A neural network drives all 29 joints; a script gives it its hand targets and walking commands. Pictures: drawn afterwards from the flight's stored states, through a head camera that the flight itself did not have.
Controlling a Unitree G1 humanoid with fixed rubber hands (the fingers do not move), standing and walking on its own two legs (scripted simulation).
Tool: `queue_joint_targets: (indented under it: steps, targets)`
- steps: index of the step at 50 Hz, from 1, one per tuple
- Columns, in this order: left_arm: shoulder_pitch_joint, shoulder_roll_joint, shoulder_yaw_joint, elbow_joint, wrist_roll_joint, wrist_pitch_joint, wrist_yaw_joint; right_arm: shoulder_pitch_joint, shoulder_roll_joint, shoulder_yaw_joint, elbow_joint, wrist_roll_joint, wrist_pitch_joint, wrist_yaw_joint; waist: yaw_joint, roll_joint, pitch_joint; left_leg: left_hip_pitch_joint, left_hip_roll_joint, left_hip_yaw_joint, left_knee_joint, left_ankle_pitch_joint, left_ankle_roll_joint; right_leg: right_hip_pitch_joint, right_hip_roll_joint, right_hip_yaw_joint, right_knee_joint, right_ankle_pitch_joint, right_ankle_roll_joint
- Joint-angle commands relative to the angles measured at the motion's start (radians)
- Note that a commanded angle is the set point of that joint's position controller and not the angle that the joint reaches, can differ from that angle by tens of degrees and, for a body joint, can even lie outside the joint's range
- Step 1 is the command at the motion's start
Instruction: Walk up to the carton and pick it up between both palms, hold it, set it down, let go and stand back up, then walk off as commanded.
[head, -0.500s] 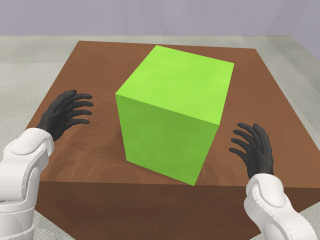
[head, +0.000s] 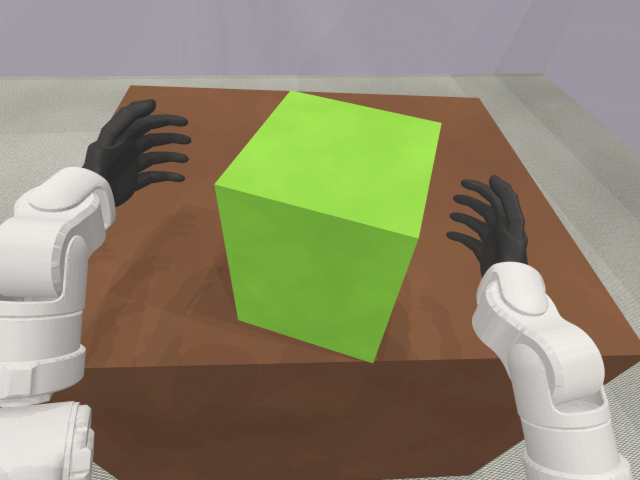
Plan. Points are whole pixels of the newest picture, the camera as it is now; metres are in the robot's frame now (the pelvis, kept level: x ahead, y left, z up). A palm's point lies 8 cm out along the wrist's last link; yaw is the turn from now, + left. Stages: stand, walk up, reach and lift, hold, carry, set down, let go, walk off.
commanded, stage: reach and lift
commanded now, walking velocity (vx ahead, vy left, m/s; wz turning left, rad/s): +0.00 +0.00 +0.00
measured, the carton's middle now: (332, 228) +0.41 +0.01 +0.10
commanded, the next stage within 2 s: none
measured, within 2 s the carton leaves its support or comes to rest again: neither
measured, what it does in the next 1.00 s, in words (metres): stands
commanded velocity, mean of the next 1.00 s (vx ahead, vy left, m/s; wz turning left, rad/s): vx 0.00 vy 0.00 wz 0.00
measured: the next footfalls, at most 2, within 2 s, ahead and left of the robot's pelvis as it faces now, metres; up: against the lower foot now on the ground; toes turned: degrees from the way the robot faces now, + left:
none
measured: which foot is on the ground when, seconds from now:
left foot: down 0.00-1.00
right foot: down 0.00-1.00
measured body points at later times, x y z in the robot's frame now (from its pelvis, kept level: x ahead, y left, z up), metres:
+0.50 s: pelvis +0.00 +0.00 +0.00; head -0.01 +0.04 +0.45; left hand +0.43 +0.20 +0.27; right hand +0.36 -0.15 +0.23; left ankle -0.01 +0.11 -0.75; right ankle -0.01 -0.16 -0.75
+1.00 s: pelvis -0.01 +0.00 +0.00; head +0.00 +0.04 +0.45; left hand +0.47 +0.19 +0.24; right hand +0.40 -0.16 +0.24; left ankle -0.01 +0.11 -0.75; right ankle -0.01 -0.16 -0.75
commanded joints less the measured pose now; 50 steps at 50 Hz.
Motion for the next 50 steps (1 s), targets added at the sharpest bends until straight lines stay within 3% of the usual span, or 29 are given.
queue_joint_targets:
  steps: [1, 5, 10, 19, 36, 43, 50]
  targets:
    - [-0.411, 0.251, 0.043, 0.054, -0.081, -0.006, 0.019, -0.465, -0.097, -0.173, -0.038, 0.003, -0.014, 0.000, -0.131, 0.109, -0.331, -0.101, -0.009, -0.013, -0.050, 0.109, 0.006, 0.110, 0.014, -0.026, 0.026, 0.439, -0.041]
    - [-0.515, 0.262, 0.033, 0.163, -0.083, -0.014, 0.016, -0.574, -0.103, -0.173, 0.053, 0.006, -0.009, -0.001, -0.148, 0.097, -0.339, -0.113, -0.015, -0.016, -0.048, 0.089, 0.011, 0.112, 0.011, -0.028, 0.030, 0.465, -0.037]
    - [-0.601, 0.258, 0.019, 0.199, -0.078, -0.026, 0.020, -0.668, -0.106, -0.178, 0.117, 0.023, -0.021, -0.004, -0.171, 0.115, -0.396, -0.092, -0.019, -0.021, -0.026, 0.151, 0.002, 0.131, 0.016, -0.038, 0.045, 0.549, -0.038]
    - [-0.765, 0.256, -0.015, 0.382, -0.071, -0.066, 0.022, -0.860, -0.109, -0.170, 0.277, 0.045, -0.051, -0.005, -0.188, 0.115, -0.432, -0.073, -0.030, -0.032, -0.011, 0.166, -0.003, 0.136, 0.023, -0.056, 0.047, 0.589, -0.036]
    - [-1.082, 0.224, -0.176, 0.786, -0.118, -0.241, 0.064, -1.226, -0.112, -0.189, 0.650, 0.055, -0.125, 0.012, -0.227, 0.126, -0.448, -0.093, -0.023, -0.053, -0.026, 0.090, 0.009, 0.072, 0.034, -0.087, 0.024, 0.456, -0.054]
    - [-0.966, 0.158, -0.193, 0.927, -0.070, -0.313, 0.053, -1.118, -0.075, -0.142, 0.814, 0.065, -0.174, 0.011, -0.238, 0.105, -0.429, -0.057, -0.034, -0.057, -0.025, 0.169, 0.006, 0.117, 0.035, -0.093, 0.015, 0.561, -0.042]
    - [-0.892, 0.112, -0.200, 0.839, -0.065, -0.376, 0.041, -1.049, -0.018, -0.099, 0.733, 0.075, -0.261, 0.012, -0.234, 0.122, -0.520, -0.002, -0.042, -0.050, 0.022, 0.326, -0.015, 0.104, 0.046, -0.107, 0.029, 0.644, -0.022]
